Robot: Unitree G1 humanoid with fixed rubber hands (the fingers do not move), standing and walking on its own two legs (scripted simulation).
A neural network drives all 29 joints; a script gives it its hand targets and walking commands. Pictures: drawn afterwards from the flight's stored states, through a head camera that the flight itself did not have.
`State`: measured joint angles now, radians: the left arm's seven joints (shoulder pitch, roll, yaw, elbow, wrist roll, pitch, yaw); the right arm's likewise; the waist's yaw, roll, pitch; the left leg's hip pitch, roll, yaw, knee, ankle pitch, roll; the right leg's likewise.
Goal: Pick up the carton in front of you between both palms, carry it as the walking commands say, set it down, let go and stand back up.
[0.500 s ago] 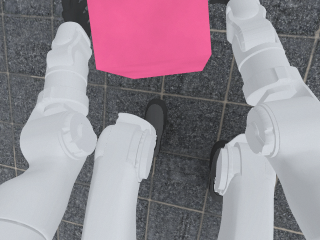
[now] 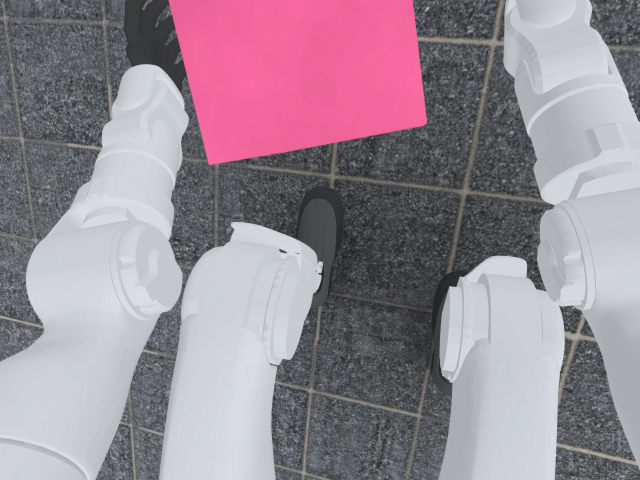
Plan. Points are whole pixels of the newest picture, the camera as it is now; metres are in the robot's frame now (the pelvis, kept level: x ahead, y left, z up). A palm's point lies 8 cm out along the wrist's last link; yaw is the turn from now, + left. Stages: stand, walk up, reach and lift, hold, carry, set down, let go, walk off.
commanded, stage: set down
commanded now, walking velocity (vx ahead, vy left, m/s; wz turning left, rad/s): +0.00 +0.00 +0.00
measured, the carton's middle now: (321, 54) +0.49 +0.12 -0.26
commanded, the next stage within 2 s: let go in 1.16 s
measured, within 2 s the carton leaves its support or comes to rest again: neither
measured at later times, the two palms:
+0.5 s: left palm (73, 61) +0.45 +0.29 -0.08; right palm out of the picture +0.59 -0.06 -0.06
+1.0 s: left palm out of the picture +0.45 +0.29 +0.08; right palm out of the picture +0.59 -0.07 +0.08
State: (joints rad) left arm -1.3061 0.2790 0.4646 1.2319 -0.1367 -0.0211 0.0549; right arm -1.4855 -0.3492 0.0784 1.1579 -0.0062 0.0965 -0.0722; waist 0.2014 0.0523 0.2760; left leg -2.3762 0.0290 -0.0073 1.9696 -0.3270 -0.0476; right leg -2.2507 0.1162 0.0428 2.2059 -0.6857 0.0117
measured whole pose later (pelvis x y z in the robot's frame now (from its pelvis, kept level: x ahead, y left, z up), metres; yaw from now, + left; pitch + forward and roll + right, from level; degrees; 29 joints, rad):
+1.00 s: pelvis +0.03 +0.01 +0.18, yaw -1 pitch +48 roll +0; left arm -0.86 0.11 0.41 0.61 -0.08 0.18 0.09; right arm -1.20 -0.34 -0.07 0.92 -0.03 0.23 0.01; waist 0.21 -0.06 -0.10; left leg -1.93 0.01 -0.02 1.40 -0.29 -0.02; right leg -1.81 0.07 0.04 1.56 -0.58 0.01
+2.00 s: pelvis +0.14 +0.02 +0.38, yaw +1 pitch +8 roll +0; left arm 0.22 0.21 0.01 0.35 -0.03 0.04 -0.07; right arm 0.04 -0.16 -0.10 0.54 -0.06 0.00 -0.01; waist 0.07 0.01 0.04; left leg -0.47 -0.03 -0.01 0.51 -0.19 0.01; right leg -0.31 0.00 0.06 0.53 -0.37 0.01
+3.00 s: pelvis +0.16 +0.03 +0.39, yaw -1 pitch +0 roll +0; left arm 0.24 0.36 0.04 0.72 0.03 0.01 0.03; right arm 0.16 -0.32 -0.05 0.81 -0.04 0.00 -0.02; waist -0.01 -0.08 0.02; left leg -0.28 -0.02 0.02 0.53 -0.26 0.02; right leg -0.09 0.00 0.09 0.46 -0.38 0.02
